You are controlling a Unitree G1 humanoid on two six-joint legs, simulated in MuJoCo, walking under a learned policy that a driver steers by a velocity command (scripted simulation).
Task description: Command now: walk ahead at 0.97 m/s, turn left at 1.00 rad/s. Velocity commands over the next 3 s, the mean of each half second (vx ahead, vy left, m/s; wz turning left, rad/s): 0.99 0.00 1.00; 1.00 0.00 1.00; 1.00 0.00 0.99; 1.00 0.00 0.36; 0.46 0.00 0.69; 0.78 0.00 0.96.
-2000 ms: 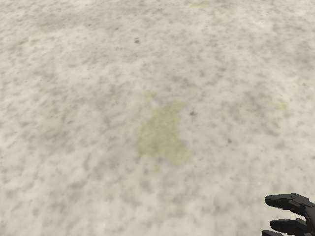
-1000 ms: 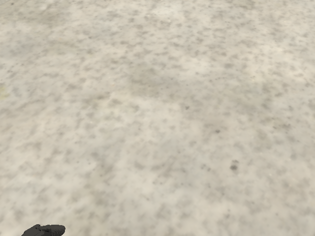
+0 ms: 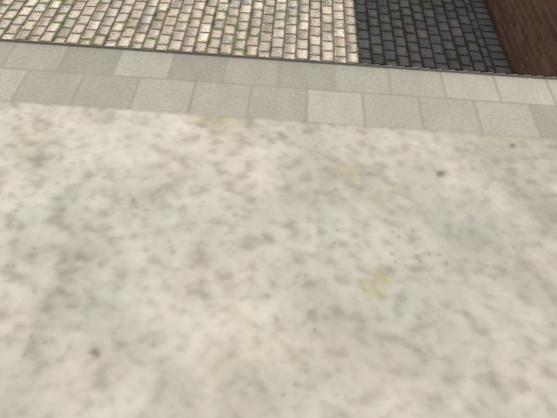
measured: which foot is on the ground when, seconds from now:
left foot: down 0.00-0.18, up 0.20-0.64, down 0.66-1.00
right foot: up 0.00-0.18, down 0.20-0.64, up 0.66-1.00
